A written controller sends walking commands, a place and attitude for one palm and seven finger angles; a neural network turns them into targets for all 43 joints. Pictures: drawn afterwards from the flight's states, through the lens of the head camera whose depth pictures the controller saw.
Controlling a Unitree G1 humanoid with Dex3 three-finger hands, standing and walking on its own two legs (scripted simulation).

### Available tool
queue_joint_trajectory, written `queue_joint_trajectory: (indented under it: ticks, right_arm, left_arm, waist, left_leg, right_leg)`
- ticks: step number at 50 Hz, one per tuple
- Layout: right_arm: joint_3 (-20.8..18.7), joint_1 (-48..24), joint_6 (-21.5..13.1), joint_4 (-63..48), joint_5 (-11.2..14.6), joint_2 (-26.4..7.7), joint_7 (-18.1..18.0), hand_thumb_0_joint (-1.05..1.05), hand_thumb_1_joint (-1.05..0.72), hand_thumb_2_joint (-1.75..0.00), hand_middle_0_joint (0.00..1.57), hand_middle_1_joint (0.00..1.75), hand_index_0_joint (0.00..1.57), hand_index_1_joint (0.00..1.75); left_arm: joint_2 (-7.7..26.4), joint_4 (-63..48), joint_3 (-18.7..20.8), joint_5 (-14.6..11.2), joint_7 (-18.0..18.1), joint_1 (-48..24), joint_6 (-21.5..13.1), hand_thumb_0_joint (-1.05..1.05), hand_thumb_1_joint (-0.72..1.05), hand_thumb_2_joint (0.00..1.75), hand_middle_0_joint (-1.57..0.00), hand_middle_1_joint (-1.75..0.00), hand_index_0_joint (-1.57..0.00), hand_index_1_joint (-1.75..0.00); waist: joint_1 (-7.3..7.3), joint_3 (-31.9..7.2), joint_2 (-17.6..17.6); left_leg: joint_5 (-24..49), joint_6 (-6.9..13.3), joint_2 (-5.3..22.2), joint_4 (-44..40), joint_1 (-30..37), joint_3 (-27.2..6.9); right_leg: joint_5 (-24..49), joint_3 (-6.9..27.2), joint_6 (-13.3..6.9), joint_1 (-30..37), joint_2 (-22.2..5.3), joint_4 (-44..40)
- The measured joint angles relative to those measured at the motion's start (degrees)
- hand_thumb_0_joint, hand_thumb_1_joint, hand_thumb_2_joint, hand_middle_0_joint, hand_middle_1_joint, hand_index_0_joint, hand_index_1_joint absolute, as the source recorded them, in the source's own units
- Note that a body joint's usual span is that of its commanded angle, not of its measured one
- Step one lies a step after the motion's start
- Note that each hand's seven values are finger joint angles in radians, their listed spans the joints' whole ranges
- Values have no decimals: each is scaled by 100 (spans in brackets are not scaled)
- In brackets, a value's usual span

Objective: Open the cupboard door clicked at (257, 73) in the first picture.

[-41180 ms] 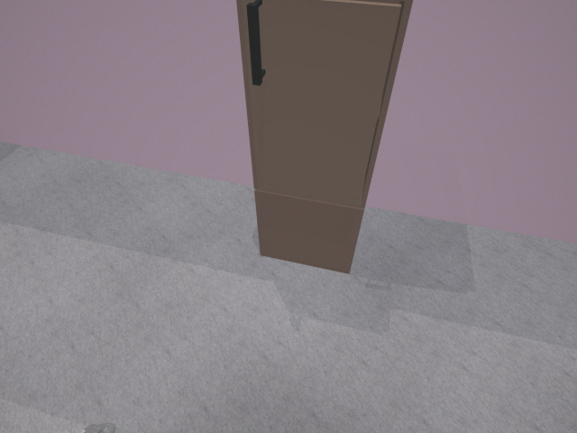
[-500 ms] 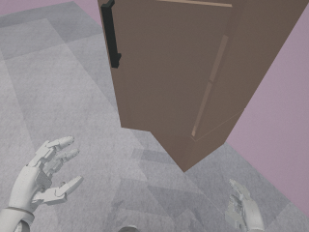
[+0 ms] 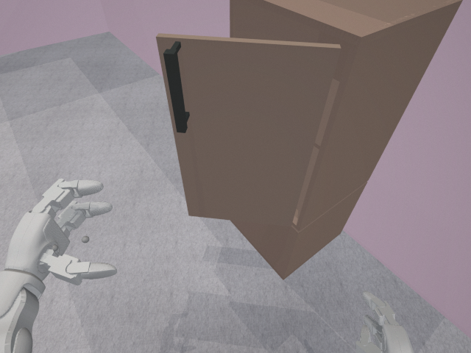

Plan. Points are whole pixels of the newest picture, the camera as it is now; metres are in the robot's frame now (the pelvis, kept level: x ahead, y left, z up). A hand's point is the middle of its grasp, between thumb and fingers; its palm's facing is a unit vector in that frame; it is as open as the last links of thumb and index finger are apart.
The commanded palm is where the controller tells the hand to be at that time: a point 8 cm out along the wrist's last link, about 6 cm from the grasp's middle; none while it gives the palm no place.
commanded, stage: raise the hand with hooked fingers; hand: left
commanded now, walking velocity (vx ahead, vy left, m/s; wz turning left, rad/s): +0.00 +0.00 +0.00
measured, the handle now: (179, 89) +0.57 +0.17 +0.17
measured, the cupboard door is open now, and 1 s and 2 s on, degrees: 46 46 46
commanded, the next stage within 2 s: move the hooked fingers beside the handle in 0.96 s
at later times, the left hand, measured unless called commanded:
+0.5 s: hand (44, 176) +0.29 +0.29 +0.19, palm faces +0.03 -1.00 -0.09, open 14.0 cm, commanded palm +0.26 +0.33 +0.19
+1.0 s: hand (63, 179) +0.29 +0.27 +0.19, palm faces +0.03 -1.00 -0.07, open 14.0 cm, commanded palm +0.26 +0.31 +0.19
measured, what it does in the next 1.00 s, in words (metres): stands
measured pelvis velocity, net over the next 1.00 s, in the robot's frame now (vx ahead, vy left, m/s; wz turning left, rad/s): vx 0.00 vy -0.01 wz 0.01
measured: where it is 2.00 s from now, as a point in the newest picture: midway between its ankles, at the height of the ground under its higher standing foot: outside the picture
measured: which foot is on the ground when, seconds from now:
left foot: down 0.00-1.00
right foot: down 0.00-1.00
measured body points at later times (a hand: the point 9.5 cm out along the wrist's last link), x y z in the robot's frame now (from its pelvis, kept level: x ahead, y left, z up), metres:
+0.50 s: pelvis +0.00 +0.00 +0.01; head -0.01 +0.00 +0.46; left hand +0.28 +0.35 +0.20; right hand +0.19 -0.21 -0.05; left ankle +0.01 +0.08 -0.72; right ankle -0.01 -0.09 -0.72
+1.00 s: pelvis +0.00 -0.01 +0.01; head -0.02 -0.03 +0.46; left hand +0.28 +0.32 +0.19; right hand +0.19 -0.24 -0.05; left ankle +0.01 +0.08 -0.72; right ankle -0.01 -0.09 -0.72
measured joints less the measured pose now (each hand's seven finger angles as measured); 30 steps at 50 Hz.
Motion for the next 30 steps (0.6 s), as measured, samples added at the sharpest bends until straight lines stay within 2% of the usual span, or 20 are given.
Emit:
queue_joint_trajectory:
  ticks: [8,15,25,30]
  right_arm:
    - [208,-217,90,-87,20,123,-34,1,-90,-89,20,30,21,30]
    - [311,-246,220,-53,27,147,-55,1,-90,-89,21,30,21,30]
    - [319,-172,399,24,78,61,-50,1,-90,-89,21,30,21,30]
    - [272,-136,482,-24,112,-6,20,1,-90,-89,21,30,21,30]
  left_arm:
    - [238,292,169,44,-193,-707,688,0,-40,34,-30,-114,-29,-114]
    - [425,491,301,116,-321,-1261,1016,-1,-48,31,-30,-118,-30,-119]
    - [793,1020,540,174,-559,-2071,1418,-1,-50,30,-30,-120,-30,-120]
    - [885,1262,604,107,-684,-2161,1557,-1,-50,30,-30,-120,-30,-120]
  waist:
    - [112,73,27]
    - [178,134,36]
    - [144,170,57]
    - [89,100,74]
  left_leg:
    - [174,43,-69,-387,411,-28]
    - [306,56,-117,-666,645,-61]
    - [443,38,-127,-959,844,-80]
    - [464,25,-111,-1000,802,-40]
  right_leg:
    - [166,-13,45,429,-50,-395]
    - [280,-35,61,670,-84,-661]
    - [403,-40,44,863,-81,-938]
    - [414,2,31,784,-68,-932]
